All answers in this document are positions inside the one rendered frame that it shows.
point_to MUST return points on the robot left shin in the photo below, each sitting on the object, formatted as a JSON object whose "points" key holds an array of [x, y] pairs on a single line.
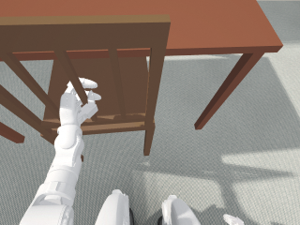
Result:
{"points": [[125, 221]]}

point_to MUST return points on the robot left hand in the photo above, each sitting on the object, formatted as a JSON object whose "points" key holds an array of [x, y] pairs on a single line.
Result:
{"points": [[71, 111]]}

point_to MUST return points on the robot left thigh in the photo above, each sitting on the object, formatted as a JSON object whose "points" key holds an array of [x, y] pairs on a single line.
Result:
{"points": [[114, 210]]}

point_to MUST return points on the robot right hand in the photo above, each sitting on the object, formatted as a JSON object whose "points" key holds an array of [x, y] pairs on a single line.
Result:
{"points": [[233, 220]]}

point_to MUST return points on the table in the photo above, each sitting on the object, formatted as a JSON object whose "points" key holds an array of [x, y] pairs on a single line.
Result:
{"points": [[198, 27]]}

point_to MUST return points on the robot left forearm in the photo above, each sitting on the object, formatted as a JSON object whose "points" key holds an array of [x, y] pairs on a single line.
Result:
{"points": [[59, 185]]}

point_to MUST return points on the chair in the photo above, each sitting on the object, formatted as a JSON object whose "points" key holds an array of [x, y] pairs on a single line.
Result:
{"points": [[127, 86]]}

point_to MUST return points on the left robot upper arm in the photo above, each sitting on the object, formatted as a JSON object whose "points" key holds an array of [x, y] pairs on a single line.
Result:
{"points": [[52, 214]]}

